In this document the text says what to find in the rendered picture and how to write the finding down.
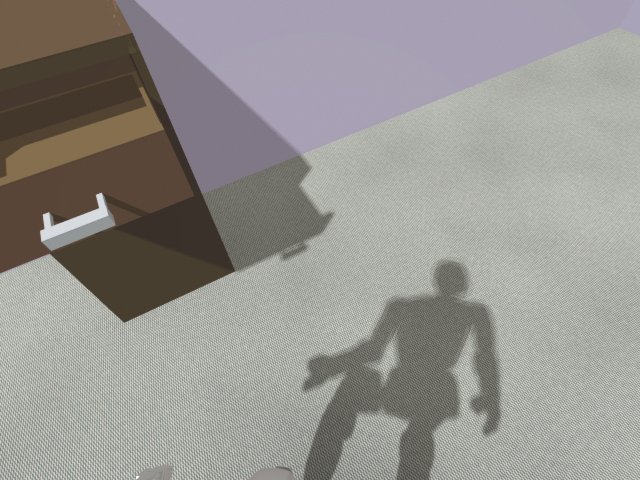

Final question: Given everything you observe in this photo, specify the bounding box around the handle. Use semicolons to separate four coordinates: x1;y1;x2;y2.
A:
40;193;116;251

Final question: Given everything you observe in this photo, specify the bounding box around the drawer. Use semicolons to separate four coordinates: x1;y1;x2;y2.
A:
0;71;194;273

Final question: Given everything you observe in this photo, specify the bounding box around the left robot shin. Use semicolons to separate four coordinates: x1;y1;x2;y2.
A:
275;465;293;474

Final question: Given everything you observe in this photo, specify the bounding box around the cabinet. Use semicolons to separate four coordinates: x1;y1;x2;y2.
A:
0;0;235;323

